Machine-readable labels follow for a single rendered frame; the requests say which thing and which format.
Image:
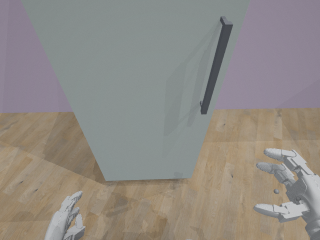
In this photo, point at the robot right hand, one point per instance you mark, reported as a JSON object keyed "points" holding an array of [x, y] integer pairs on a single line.
{"points": [[307, 187]]}

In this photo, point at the fridge door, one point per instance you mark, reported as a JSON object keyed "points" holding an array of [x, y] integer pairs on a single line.
{"points": [[134, 73]]}

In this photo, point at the robot left hand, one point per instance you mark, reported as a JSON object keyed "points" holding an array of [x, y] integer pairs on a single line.
{"points": [[58, 228]]}

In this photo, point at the robot right forearm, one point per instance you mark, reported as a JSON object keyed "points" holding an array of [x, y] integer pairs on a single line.
{"points": [[313, 229]]}

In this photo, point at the handle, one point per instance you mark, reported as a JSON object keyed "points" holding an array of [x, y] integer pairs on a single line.
{"points": [[217, 61]]}

